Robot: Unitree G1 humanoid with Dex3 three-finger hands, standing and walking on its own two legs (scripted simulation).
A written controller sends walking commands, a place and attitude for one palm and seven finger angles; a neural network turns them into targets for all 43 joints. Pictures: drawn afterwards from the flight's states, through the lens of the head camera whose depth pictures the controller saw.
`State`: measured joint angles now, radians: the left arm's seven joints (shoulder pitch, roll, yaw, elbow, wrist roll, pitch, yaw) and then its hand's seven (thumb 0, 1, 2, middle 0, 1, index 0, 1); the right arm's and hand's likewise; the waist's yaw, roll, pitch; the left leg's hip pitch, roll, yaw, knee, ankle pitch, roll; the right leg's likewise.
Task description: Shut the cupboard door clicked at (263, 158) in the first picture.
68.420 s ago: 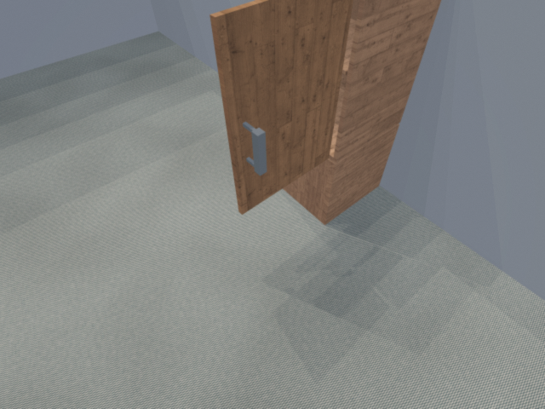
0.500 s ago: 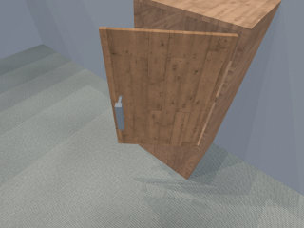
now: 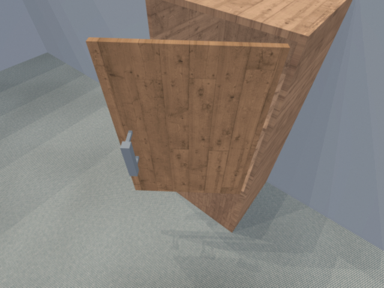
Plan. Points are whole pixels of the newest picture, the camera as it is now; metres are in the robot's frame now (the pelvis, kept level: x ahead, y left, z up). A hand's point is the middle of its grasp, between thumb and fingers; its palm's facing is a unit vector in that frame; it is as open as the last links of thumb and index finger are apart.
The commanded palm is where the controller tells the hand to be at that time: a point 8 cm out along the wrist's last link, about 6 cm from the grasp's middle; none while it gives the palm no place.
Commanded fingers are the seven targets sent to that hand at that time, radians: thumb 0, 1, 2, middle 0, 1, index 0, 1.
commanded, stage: come to a stop and stand still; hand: left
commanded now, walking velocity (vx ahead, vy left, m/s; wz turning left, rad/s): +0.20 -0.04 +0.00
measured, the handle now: (132, 153) +0.48 +0.21 -0.06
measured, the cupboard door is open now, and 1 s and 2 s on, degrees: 36 36 36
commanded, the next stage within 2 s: look again from close up in 1.60 s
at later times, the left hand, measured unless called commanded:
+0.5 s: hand out of the picture +0.07 +0.19 -0.17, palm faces +0.00 -0.98 -0.21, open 7.3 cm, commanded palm none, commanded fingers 0.00 0.90 0.90 -0.20 -0.30 -0.20 -0.30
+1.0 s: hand out of the picture -0.02 +0.16 -0.17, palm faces +0.05 -0.99 -0.16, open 7.3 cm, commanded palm none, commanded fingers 0.00 0.90 0.90 -0.20 -0.30 -0.20 -0.30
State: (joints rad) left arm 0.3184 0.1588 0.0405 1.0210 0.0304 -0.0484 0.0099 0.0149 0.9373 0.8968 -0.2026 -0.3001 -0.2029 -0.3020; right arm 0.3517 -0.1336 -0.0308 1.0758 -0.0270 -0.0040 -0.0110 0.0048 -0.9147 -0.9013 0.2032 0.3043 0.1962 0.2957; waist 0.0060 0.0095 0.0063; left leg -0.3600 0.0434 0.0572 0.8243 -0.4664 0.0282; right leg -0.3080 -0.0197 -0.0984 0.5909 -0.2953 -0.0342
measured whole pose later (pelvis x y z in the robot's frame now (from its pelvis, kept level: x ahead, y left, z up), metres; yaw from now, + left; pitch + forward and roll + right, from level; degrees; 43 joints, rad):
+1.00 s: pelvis +0.01 +0.00 +0.00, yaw +0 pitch +0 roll -1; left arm 0.36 0.13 0.01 1.06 0.03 -0.01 0.03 0.00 0.91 0.90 -0.21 -0.30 -0.21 -0.30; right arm 0.31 -0.20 -0.03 1.03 -0.02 0.02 -0.02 0.00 -0.92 -0.90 0.20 0.30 0.19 0.30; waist 0.02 0.00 0.04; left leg -0.27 0.02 0.06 0.56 -0.29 0.00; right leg -0.19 -0.04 -0.07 0.51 -0.32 0.03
